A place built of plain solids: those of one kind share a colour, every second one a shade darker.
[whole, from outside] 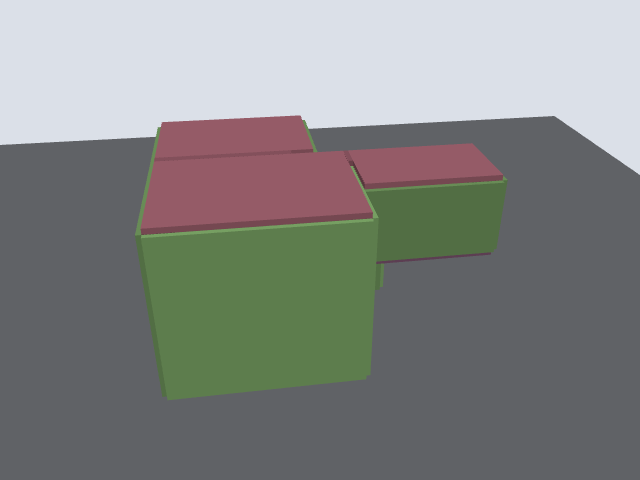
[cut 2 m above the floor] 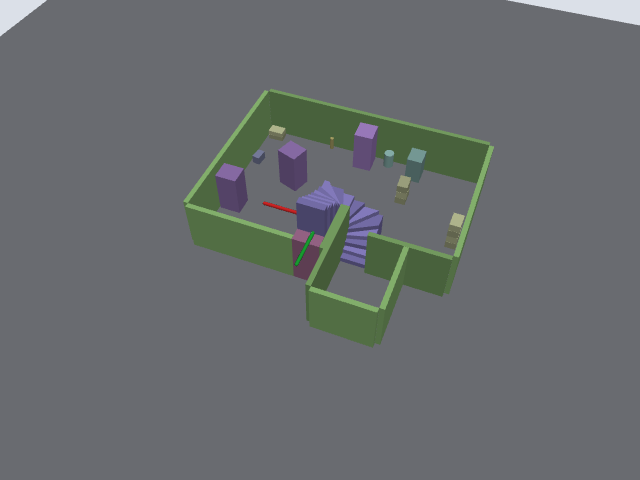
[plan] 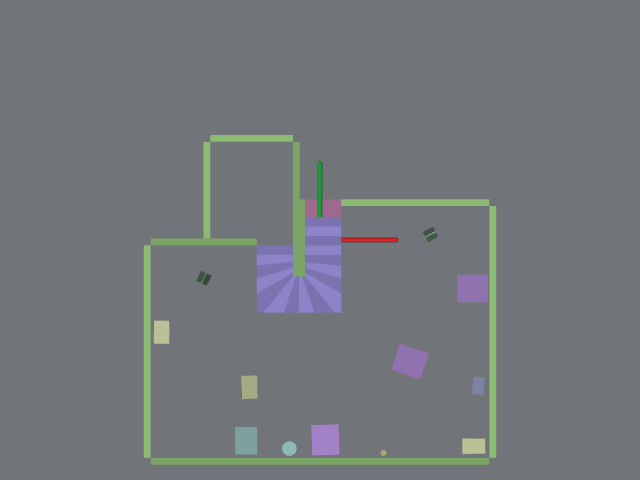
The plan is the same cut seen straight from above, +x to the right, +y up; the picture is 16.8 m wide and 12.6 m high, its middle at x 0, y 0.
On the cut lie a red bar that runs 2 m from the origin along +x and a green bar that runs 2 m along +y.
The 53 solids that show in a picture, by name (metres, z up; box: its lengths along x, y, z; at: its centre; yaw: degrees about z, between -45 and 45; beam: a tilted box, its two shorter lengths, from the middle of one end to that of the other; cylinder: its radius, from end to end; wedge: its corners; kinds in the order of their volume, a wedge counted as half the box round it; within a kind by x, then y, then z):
{
 "wall_1": {"box": [0.18, 5.58, 6.13], "at": [-4.54, -2.93, 3.02]},
 "wall_2": {"box": [2.79, 0.18, 6.13], "at": [-3.05, -0.05, 3.02]},
 "wall_3": {"box": [0.18, 2.53, 2.63], "at": [-2.97, 1.31, 1.26]},
 "wall_4": {"box": [2.17, 0.18, 2.63], "at": [-1.79, 2.66, 1.26]},
 "wall_5": {"box": [0.18, 2.53, 2.63], "at": [-0.62, 1.31, 1.26]},
 "wall_6": {"box": [0.32, 2.03, 6.38], "at": [-0.55, 0.06, 2.89]},
 "wall_7": {"box": [8.89, 0.18, 6.13], "at": [0.0, -5.81, 3.02]},
 "wall_8": {"box": [2.87, 0.18, 2.66], "at": [1.04, 5.81, 4.76]},
 "wall_9": {"box": [3.89, 0.18, 6.13], "at": [2.5, 0.98, 3.02]},
 "wall_10": {"box": [0.18, 4.65, 2.66], "at": [2.57, 3.4, 4.76]},
 "wall_11": {"box": [0.18, 6.61, 6.13], "at": [4.54, -2.41, 3.02]},
 "roof_1": {"box": [3.74, 5.58, 0.2], "at": [-2.58, -2.93, 6.18]},
 "roof_2": {"box": [0.32, 4.76, 0.2], "at": [-0.55, -3.34, 6.18]},
 "roof_3": {"box": [0.95, 0.18, 0.2], "at": [0.09, 0.98, 6.18]},
 "roof_4": {"box": [2.87, 4.65, 0.2], "at": [1.04, 3.4, 6.18]},
 "roof_5": {"box": [4.84, 6.61, 0.2], "at": [2.03, -2.41, 6.18]},
 "tread_1": {"wedge": [[-1.66, -1.91, -0.05], [-1.66, -1.91, 0.95], [-1.66, -1.41, -0.05], [-1.66, -1.41, 0.95], [-1.49, -1.91, -0.05], [-1.49, -1.91, 0.95], [-0.55, -0.77, -0.05], [-0.55, -0.77, 0.95]]},
 "tread_2": {"wedge": [[-1.66, -1.41, -0.05], [-1.66, -1.41, 0.76], [-1.66, -1.0, -0.05], [-1.66, -1.0, 0.76], [-0.71, -0.86, -0.05], [-0.71, -0.86, 0.76], [-0.71, -0.74, -0.05], [-0.71, -0.74, 0.76]]},
 "tread_3": {"wedge": [[-1.66, -1.01, -0.05], [-1.66, -1.01, 0.57], [-1.66, -0.67, -0.05], [-1.66, -0.67, 0.57], [-0.71, -0.74, -0.05], [-0.71, -0.74, 0.57], [-0.71, -0.57, -0.05], [-0.71, -0.57, 0.57]]},
 "tread_4": {"wedge": [[-1.66, -0.67, -0.05], [-1.66, -0.67, 0.38], [-1.66, -0.39, -0.05], [-1.66, -0.39, 0.38], [-0.71, -0.57, -0.05], [-0.71, -0.57, 0.38], [-0.71, -0.39, -0.05], [-0.71, -0.39, 0.38]]},
 "tread_5": {"wedge": [[-1.66, -0.39, -0.05], [-1.66, -0.39, 0.2], [-1.66, -0.14, -0.05], [-1.66, -0.14, 0.2], [-0.71, -0.39, -0.05], [-0.71, -0.39, 0.19], [-0.71, -0.14, -0.05], [-0.71, -0.14, 0.2]]},
 "tread_6": {"wedge": [[-1.5, -1.91, -0.05], [-1.5, -1.91, 1.14], [-0.95, -1.91, -0.05], [-0.95, -1.91, 1.14], [-0.71, -0.95, -0.05], [-0.71, -0.95, 1.14], [-0.63, -0.96, -0.05], [-0.63, -0.96, 1.14]]},
 "tread_7": {"wedge": [[-0.95, -1.91, -0.05], [-0.95, -1.91, 1.33], [-0.63, -0.96, -0.05], [-0.63, -0.96, 1.33], [-0.55, -1.91, -0.05], [-0.55, -1.91, 1.33], [-0.55, -0.96, -0.05], [-0.55, -0.96, 1.33]]},
 "tread_8": {"wedge": [[-0.56, -1.91, -0.05], [-0.56, -1.91, 1.52], [-0.55, -0.96, -0.05], [-0.55, -0.96, 1.52], [-0.47, -0.96, -0.05], [-0.47, -0.96, 1.52], [-0.15, -1.91, -0.05], [-0.15, -1.91, 1.52]]},
 "tread_9": {"wedge": [[-0.56, -0.76, -0.05], [-0.56, -0.76, 1.9], [0.4, -1.91, -0.05], [0.4, -1.91, 1.9], [0.56, -1.91, -0.05], [0.56, -1.91, 1.9], [0.56, -1.41, -0.05], [0.56, -1.41, 1.9]]},
 "tread_10": {"wedge": [[-0.47, -0.96, -0.05], [-0.47, -0.96, 1.71], [-0.39, -0.96, -0.05], [-0.39, -0.96, 1.71], [-0.15, -1.91, -0.05], [-0.15, -1.91, 1.71], [0.4, -1.91, -0.05], [0.4, -1.91, 1.71]]},
 "tread_11": {"wedge": [[-0.39, -0.86, -0.05], [-0.39, -0.86, 2.09], [-0.39, -0.74, -0.05], [-0.39, -0.74, 2.09], [0.56, -1.41, -0.05], [0.56, -1.41, 2.09], [0.56, -1.0, -0.05], [0.56, -1.0, 2.09]]},
 "tread_12": {"wedge": [[-0.39, -0.74, -0.05], [-0.39, -0.74, 2.28], [-0.39, -0.58, -0.05], [-0.39, -0.58, 2.28], [0.56, -1.0, -0.05], [0.56, -1.0, 2.29], [0.56, -0.68, -0.05], [0.56, -0.68, 2.29]]},
 "tread_13": {"wedge": [[-0.39, -0.59, -0.05], [-0.39, -0.59, 2.48], [-0.39, -0.39, -0.05], [-0.39, -0.39, 2.48], [0.56, -0.68, -0.05], [0.56, -0.68, 2.48], [0.56, -0.39, -0.05], [0.56, -0.39, 2.48]]},
 "tread_14": {"wedge": [[-0.39, -0.39, -0.05], [-0.39, -0.39, 2.66], [-0.39, -0.14, -0.05], [-0.39, -0.14, 2.66], [0.56, -0.39, -0.05], [0.56, -0.39, 2.66], [0.56, -0.14, -0.05], [0.56, -0.14, 2.66]]},
 "tread_15": {"wedge": [[-0.39, -0.14, -0.05], [-0.39, -0.14, 2.85], [-0.39, 0.11, -0.05], [-0.39, 0.11, 2.85], [0.56, -0.15, -0.05], [0.56, -0.15, 2.85], [0.56, 0.11, -0.05], [0.56, 0.11, 2.85]]},
 "tread_16": {"wedge": [[-0.39, 0.11, -0.05], [-0.39, 0.11, 3.04], [-0.39, 0.36, -0.05], [-0.39, 0.36, 3.04], [0.56, 0.1, -0.05], [0.56, 0.1, 3.04], [0.56, 0.35, -0.05], [0.56, 0.35, 3.04]]},
 "tread_17": {"wedge": [[-0.39, 0.35, -0.05], [-0.39, 0.35, 3.24], [-0.39, 0.61, -0.05], [-0.39, 0.61, 3.24], [0.56, 0.35, -0.05], [0.56, 0.35, 3.24], [0.56, 0.61, -0.05], [0.56, 0.61, 3.24]]},
 "floor_1": {"box": [0.95, 0.47, 3.48], "at": [0.09, 0.84, 1.69]},
 "floor_2": {"box": [2.87, 4.65, 0.21], "at": [1.04, 3.4, 3.32]},
 "cage_trolley_1": {"box": [0.72, 0.8, 1.71], "at": [0.14, -5.25, 0.81], "yaw": 1.7},
 "cage_trolley_2": {"box": [0.8, 0.72, 1.71], "at": [2.36, -3.19, 0.81], "yaw": -19.0},
 "cage_trolley_3": {"box": [0.8, 0.72, 1.71], "at": [4.0, -1.27, 0.81]},
 "crate_1": {"box": [0.4, 0.6, 0.3], "at": [-4.16, -2.43, 1.05], "yaw": -1.2},
 "crate_2": {"box": [0.4, 0.6, 0.3], "at": [-4.16, -2.42, 0.45], "yaw": -0.6},
 "crate_3": {"box": [0.4, 0.6, 0.35], "at": [-4.16, -2.41, 0.12], "yaw": -0.3},
 "crate_4": {"box": [0.4, 0.6, 0.3], "at": [-4.15, -2.42, 0.75], "yaw": 0.6},
 "crate_5": {"box": [0.4, 0.6, 0.3], "at": [-1.86, -3.87, 0.45], "yaw": 4.0},
 "crate_6": {"box": [0.4, 0.6, 0.3], "at": [-1.86, -3.87, 0.75], "yaw": 2.5},
 "crate_7": {"box": [0.4, 0.6, 0.35], "at": [-1.85, -3.86, 0.12], "yaw": 0.3},
 "crate_8": {"box": [0.6, 0.4, 0.25], "at": [4.04, -5.42, 0.07], "yaw": 2.5},
 "crate_9": {"box": [0.6, 0.4, 0.2], "at": [4.04, -5.41, 0.3], "yaw": -0.3},
 "bin_1": {"box": [0.58, 0.72, 1.11], "at": [-1.94, -5.27, 0.51]},
 "bin_2": {"cylinder": 0.19, "from": [-0.8, -5.48, 0.0], "to": [-0.8, -5.48, 0.62]},
 "sign_1": {"wedge": [[-3.25, -1.07, 0.0], [-3.13, -1.13, 0.62], [-3.12, -0.8, 0.0], [-3.1, -1.14, 0.62], [-3.0, -0.86, 0.62], [-2.98, -1.2, 0.0], [-2.97, -0.87, 0.62], [-2.85, -0.93, 0.0]]},
 "sign_2": {"wedge": [[2.7, 0.21, 0.0], [2.76, 0.09, 0.62], [2.77, 0.06, 0.62], [2.84, -0.06, 0.0], [2.96, 0.35, 0.0], [3.03, 0.23, 0.62], [3.04, 0.2, 0.62], [3.1, 0.08, 0.0]]},
 "bucket_1": {"box": [0.3, 0.46, 0.39], "at": [4.16, -3.83, 0.14], "yaw": -7.6},
 "extinguisher_1": {"cylinder": 0.07, "from": [1.67, -5.59, 0.0], "to": [1.67, -5.59, 0.52]}
}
